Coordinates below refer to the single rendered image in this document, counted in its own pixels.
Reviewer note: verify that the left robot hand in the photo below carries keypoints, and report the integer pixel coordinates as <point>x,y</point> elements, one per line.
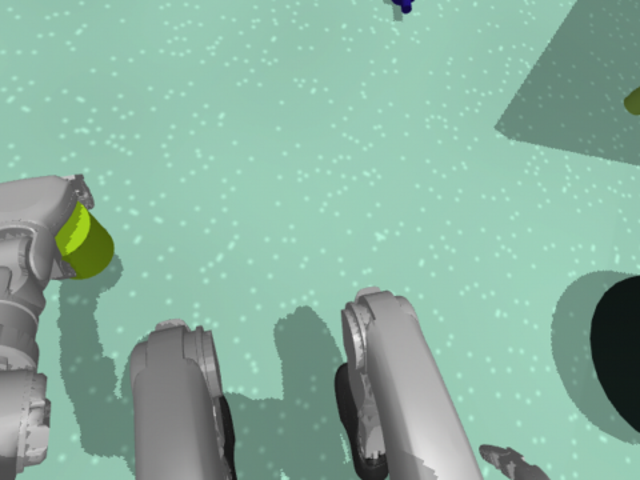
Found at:
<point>47,201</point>

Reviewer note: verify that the right robot foot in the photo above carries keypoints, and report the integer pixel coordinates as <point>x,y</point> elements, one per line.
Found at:
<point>366,468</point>

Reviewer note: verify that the left robot arm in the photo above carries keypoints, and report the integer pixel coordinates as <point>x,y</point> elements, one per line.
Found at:
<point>27,253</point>

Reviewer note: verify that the left robot foot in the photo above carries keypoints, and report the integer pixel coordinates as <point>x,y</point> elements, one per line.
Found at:
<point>229,438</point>

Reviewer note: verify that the right robot hand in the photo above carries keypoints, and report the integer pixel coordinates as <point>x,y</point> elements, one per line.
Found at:
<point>511,463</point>

